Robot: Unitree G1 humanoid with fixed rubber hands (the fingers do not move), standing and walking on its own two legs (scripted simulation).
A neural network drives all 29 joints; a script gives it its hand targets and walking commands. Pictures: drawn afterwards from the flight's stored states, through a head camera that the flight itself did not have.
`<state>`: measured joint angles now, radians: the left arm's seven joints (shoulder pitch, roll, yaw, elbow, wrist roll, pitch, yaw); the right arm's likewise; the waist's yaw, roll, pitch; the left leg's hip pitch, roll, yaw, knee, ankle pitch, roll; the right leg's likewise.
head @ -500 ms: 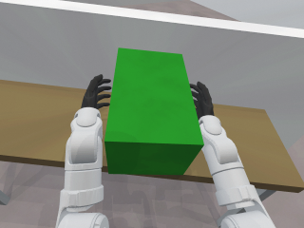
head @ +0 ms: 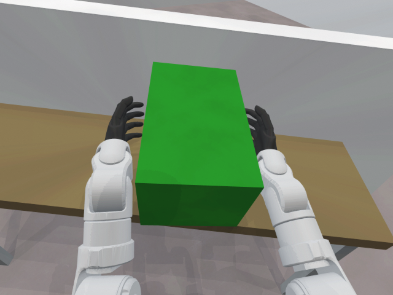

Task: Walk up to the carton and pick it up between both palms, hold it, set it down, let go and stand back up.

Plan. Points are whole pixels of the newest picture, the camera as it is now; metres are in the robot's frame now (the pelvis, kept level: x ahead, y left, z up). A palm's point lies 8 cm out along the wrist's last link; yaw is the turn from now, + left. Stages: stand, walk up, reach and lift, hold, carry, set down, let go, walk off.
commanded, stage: hold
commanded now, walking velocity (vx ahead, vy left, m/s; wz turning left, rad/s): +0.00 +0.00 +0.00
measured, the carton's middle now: (192, 139) +0.39 +0.00 +0.14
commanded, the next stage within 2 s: set down in 0.56 s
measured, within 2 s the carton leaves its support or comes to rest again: neither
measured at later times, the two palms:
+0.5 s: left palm (118, 139) +0.36 +0.14 +0.17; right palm (263, 147) +0.35 -0.14 +0.16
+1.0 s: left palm (124, 149) +0.37 +0.13 +0.13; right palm (262, 155) +0.35 -0.14 +0.13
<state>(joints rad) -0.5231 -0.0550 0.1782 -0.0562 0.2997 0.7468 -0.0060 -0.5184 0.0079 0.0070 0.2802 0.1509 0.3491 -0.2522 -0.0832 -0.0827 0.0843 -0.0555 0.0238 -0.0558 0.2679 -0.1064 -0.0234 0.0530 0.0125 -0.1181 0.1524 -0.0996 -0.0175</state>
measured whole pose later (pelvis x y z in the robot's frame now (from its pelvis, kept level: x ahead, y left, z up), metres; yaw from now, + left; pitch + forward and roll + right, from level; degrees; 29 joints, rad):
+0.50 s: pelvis +0.00 +0.00 +0.00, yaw +0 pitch -6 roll -1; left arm -0.53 -0.05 0.18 -0.05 0.30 0.75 -0.01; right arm -0.52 0.01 0.01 0.28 0.15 0.35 -0.25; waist -0.08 -0.08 0.08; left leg -0.06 0.02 -0.05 0.27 -0.11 -0.02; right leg 0.05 0.01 -0.12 0.15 -0.10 -0.02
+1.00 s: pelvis +0.01 +0.00 +0.00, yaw -1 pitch -8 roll +0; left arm -0.47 -0.10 0.23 0.17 0.34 0.46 -0.06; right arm -0.47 0.08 -0.11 0.44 -0.01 0.08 -0.18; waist -0.04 -0.05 0.10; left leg 0.02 0.01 -0.03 0.22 -0.10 -0.02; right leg 0.09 0.00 -0.10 0.17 -0.13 -0.01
